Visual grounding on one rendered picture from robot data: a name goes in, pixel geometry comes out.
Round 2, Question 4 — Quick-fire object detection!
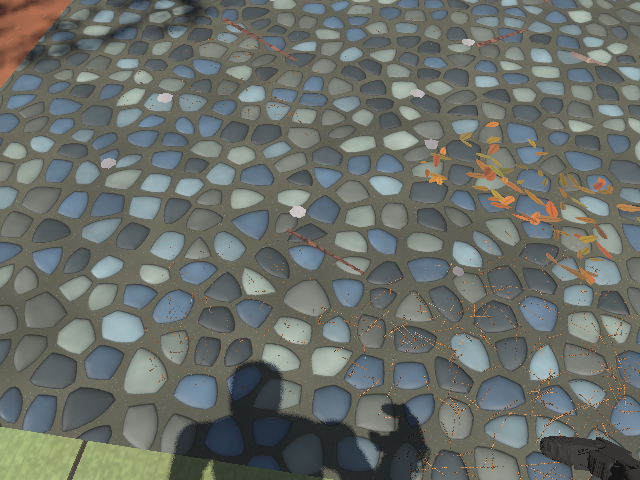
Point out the right robot hand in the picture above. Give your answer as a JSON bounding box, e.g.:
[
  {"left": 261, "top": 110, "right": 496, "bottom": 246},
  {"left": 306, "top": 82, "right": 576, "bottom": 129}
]
[{"left": 540, "top": 436, "right": 640, "bottom": 480}]

